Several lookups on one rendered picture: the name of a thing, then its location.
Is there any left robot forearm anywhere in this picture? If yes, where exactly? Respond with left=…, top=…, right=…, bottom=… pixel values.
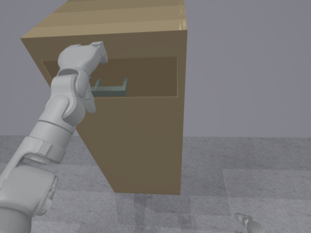
left=0, top=66, right=89, bottom=191

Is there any left robot hand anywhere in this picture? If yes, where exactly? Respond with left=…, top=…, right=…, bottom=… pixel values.
left=58, top=41, right=108, bottom=113

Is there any drawer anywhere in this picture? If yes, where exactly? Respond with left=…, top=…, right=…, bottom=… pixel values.
left=43, top=55, right=177, bottom=98

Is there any cabinet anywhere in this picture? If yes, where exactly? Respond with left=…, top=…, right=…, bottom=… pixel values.
left=20, top=0, right=188, bottom=195

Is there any handle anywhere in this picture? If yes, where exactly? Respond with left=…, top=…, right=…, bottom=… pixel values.
left=91, top=78, right=128, bottom=97

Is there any left robot upper arm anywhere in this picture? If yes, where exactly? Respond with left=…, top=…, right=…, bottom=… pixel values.
left=0, top=162, right=58, bottom=233

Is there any right robot hand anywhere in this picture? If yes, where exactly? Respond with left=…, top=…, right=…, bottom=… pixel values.
left=235, top=213, right=266, bottom=233

